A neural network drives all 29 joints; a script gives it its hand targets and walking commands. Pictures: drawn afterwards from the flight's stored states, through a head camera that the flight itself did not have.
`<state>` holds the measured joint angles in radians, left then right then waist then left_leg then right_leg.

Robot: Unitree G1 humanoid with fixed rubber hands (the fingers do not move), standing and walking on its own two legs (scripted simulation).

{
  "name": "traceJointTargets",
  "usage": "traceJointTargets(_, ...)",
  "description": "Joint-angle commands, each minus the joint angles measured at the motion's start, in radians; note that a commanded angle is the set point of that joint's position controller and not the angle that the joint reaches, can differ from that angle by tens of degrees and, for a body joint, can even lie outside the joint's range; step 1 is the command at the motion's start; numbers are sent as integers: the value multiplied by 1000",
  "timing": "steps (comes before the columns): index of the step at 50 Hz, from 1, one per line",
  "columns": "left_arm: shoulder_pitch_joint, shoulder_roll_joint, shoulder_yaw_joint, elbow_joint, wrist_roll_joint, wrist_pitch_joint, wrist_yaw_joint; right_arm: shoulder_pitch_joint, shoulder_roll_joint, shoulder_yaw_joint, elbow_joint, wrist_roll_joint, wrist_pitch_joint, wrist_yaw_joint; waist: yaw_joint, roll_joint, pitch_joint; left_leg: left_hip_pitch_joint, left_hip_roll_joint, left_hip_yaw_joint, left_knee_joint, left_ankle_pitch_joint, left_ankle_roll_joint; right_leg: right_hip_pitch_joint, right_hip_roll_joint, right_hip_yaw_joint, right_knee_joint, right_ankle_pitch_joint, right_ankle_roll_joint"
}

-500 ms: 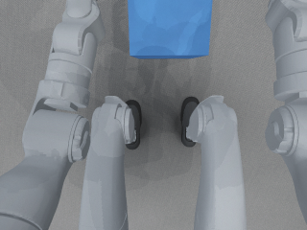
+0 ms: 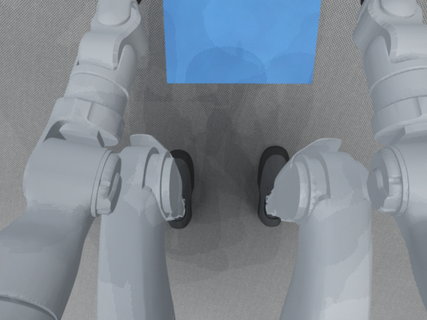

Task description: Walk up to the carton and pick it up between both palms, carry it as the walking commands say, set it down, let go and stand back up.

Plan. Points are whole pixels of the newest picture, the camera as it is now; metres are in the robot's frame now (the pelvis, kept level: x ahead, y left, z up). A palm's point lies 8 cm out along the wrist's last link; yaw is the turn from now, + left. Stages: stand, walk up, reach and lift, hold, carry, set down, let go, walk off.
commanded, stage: reach and lift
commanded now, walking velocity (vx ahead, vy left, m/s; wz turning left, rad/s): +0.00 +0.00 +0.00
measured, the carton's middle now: (237, 11) +0.53 -0.01 -0.27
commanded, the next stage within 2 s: none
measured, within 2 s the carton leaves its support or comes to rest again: leaves its support in 1.68 s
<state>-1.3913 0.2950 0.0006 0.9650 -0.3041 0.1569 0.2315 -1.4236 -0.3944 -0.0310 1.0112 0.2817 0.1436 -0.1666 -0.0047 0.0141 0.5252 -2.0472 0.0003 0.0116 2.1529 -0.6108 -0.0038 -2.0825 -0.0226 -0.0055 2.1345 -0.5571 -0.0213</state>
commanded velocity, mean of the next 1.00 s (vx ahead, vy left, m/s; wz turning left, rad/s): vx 0.00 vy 0.00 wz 0.00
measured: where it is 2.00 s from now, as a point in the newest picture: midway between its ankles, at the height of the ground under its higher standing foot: (226, 200)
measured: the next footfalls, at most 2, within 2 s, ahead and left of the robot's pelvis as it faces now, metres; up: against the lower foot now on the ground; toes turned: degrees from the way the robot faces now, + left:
none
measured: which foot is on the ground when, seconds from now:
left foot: down 0.00-1.00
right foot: down 0.00-1.00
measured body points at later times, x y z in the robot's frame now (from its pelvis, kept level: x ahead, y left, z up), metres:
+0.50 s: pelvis +0.01 +0.00 -0.04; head +0.39 -0.01 +0.19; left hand +0.56 +0.17 -0.23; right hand +0.55 -0.21 -0.24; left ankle +0.12 +0.12 -0.36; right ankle +0.13 -0.12 -0.36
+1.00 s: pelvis +0.00 +0.00 -0.04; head +0.38 -0.01 +0.19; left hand +0.57 +0.13 -0.22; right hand +0.57 -0.16 -0.23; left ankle +0.12 +0.12 -0.36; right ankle +0.13 -0.12 -0.36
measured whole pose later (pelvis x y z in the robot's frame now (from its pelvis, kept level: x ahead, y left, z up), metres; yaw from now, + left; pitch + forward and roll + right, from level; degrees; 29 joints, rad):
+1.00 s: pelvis +0.00 +0.00 -0.04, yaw +1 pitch +31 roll +1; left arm -1.54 0.30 -0.06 1.16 -0.35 0.03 0.21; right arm -1.57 -0.36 0.08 1.21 0.30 0.03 -0.13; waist -0.02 0.03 0.52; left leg -2.19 -0.06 0.00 2.26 -0.60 -0.03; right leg -2.22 0.00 0.02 2.25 -0.56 0.01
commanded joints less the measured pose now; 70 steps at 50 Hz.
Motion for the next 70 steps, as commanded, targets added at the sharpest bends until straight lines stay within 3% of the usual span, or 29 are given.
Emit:
traceJointTargets(1, -317, 112, 37, -240, -14, -101, -7, -371, -160, -23, -238, -12, -84, 0, -11, -90, -1974, 569, -72, 56, -159, 493, -30, 936, 81, 6, -142, 596, 8)
traceJointTargets(3, -295, 71, 10, -133, -36, -114, -21, -354, -108, 2, -124, -8, -98, 8, -15, -120, -1836, 438, -74, 52, -144, 476, -31, 910, 79, 14, -123, 617, 8)
traceJointTargets(4, -277, 63, 19, -99, -40, -120, -35, -328, -93, 11, -143, -1, -105, 15, -24, -131, -1824, 448, -70, 45, -132, 467, -28, 924, 72, 14, -119, 620, 12)
traceJointTargets(6, -275, 4, -41, -54, -65, -138, -56, -321, -53, 35, -65, 10, -125, 33, -45, -101, -1711, 397, -67, 36, -120, 473, -30, 826, 72, 15, -104, 603, 11)
traceJointTargets(7, -285, 27, -26, -106, -63, -150, -56, -321, -53, 36, -113, 18, -130, 35, -38, -102, -1772, 429, -70, 31, -114, 499, -30, 856, 68, 24, -82, 635, 12)
traceJointTargets(8, -286, 17, -46, -78, -69, -154, -61, -297, -61, 35, -61, 24, -137, 40, -47, -63, -1734, 427, -67, 33, -102, 501, -39, 791, 66, 14, -71, 611, 8)
traceJointTargets(10, -277, 45, -21, -58, -56, -162, -59, -290, -61, 52, -33, 43, -144, 45, -18, -52, -1698, 441, -70, 41, -93, 500, -38, 756, 64, 22, -68, 592, 13)
traceJointTargets(11, -280, 34, -29, -46, -60, -164, -59, -272, -55, 54, -3, 39, -145, 50, -36, -63, -1679, 445, -70, 30, -86, 515, -36, 730, 62, 16, -58, 595, 15)
traceJointTargets(16, -272, 7, -56, -109, -95, -162, -56, -312, -70, 75, -122, 78, -153, 50, -40, -55, -1831, 558, -78, 38, -72, 557, -31, 766, 61, -7, -40, 605, 18)
traceJointTargets(17, -243, 9, -36, -70, -81, -160, -58, -299, -53, 100, -104, 91, -149, 56, -8, -52, -1804, 539, -74, 45, -74, 547, -29, 749, 58, -3, -42, 586, 20)
traceJointTargets(19, -226, -9, -56, -63, -91, -149, -58, -302, -70, 77, -89, 79, -145, 57, -33, -44, -1785, 536, -73, 36, -83, 537, -30, 717, 61, -23, -38, 562, 23)
traceJointTargets(25, -272, -17, -42, -116, -80, -156, -59, -299, -46, 77, -99, 77, -145, 62, -31, -38, -1753, 549, -79, 31, -88, 515, -27, 663, 61, -22, -41, 529, 19)
traceJointTargets(26, -272, -44, -52, -105, -100, -154, -60, -314, -63, 73, -107, 64, -146, 62, -51, -46, -1759, 549, -84, 33, -77, 527, -30, 663, 63, -25, -45, 525, 20)
traceJointTargets(31, -296, -57, -66, -92, -98, -157, -62, -325, -15, 82, -94, 61, -147, 60, -56, -56, -1745, 528, -89, 39, -81, 493, -27, 691, 62, -19, -55, 515, 21)
traceJointTargets(34, -314, -70, -72, -67, -85, -158, -64, -324, 5, 71, -25, 36, -144, 61, -66, -41, -1667, 515, -87, 24, -91, 488, -31, 614, 66, -24, -57, 484, 24)
traceJointTargets(36, -310, -62, -41, -48, -55, -161, -58, -325, 14, 67, -30, 32, -151, 60, -45, -36, -1672, 510, -97, 36, -84, 494, -35, 633, 71, -19, -58, 505, 25)
traceJointTargets(39, -336, -95, -62, -52, -65, -164, -56, -327, 27, 69, 6, 26, -155, 52, -61, -15, -1659, 529, -97, 21, -100, 483, -39, 594, 70, -25, -61, 475, 24)
traceJointTargets(40, -340, -62, -43, -30, -46, -164, -49, -334, 28, 58, 7, 27, -153, 48, -39, -4, -1648, 533, -101, 30, -100, 476, -40, 592, 72, -17, -71, 462, 31)
traceJointTargets(50, -399, -179, -72, 6, -31, -179, -47, -386, 143, 97, 27, -1, -167, 29, -63, -47, -1632, 478, -118, 38, -88, 436, -38, 637, 88, -20, -82, 463, 39)
traceJointTargets(52, -411, -239, -101, 5, -33, -180, -54, -398, 179, 100, 39, 6, -175, 32, -72, -11, -1639, 488, -121, 34, -97, 437, -39, 645, 92, -19, -83, 470, 32)
traceJointTargets(56, -500, -516, -146, 23, -17, -161, -115, -503, 430, 168, 25, -1, -163, 93, -71, -6, -1586, 486, -137, 17, -93, 432, -38, 582, 103, -29, -66, 447, 25)
traceJointTargets(59, -634, -772, -164, -19, 16, -138, -195, -591, 717, 192, 33, -18, -135, 173, -76, 21, -1527, 468, -153, 23, -79, 402, -37, 526, 117, -43, -57, 401, 23)
traceJointTargets(62, -706, -975, -152, -25, 47, -92, -268, -664, 897, 204, -40, -43, -99, 236, -88, -1, -1487, 411, -167, 39, -57, 346, -35, 523, 125, -53, -56, 358, 12)
traceJointTargets(63, -726, -999, -145, -77, 59, -90, -281, -657, 949, 203, -46, -49, -88, 254, -80, -3, -1472, 394, -174, 42, -56, 354, -32, 508, 130, -55, -46, 365, 10)
traceJointTargets(64, -727, -1019, -136, -54, 52, -78, -293, -654, 975, 196, -59, -59, -74, 268, -100, -25, -1467, 396, -172, 38, -52, 344, -26, 498, 131, -68, -40, 356, 13)
traceJointTargets(66, -736, -1059, -129, -82, 75, -67, -313, -652, 1041, 187, -83, -70, -60, 294, -82, -11, -1454, 360, -179, 59, -42, 347, -25, 499, 143, -68, -37, 373, 12)
traceJointTargets(67, -743, -1093, -133, -97, 67, -59, -324, -635, 1051, 175, -84, -83, -53, 299, -114, -20, -1471, 377, -180, 50, -49, 346, -27, 507, 141, -81, -33, 382, 9)
traceJointTargets(69, -730, -1116, -118, -133, 75, -57, -333, -593, 1127, 177, -84, -74, -37, 316, -82, -14, -1487, 363, -185, 66, -35, 378, -20, 527, 146, -70, -31, 421, 15)
traceJointTargets(70, -735, -1121, -125, -132, 67, -53, -340, -594, 1099, 172, -94, -81, -35, 318, -90, -14, -1484, 339, -183, 76, -17, 379, -27, 540, 142, -61, -32, 425, 8)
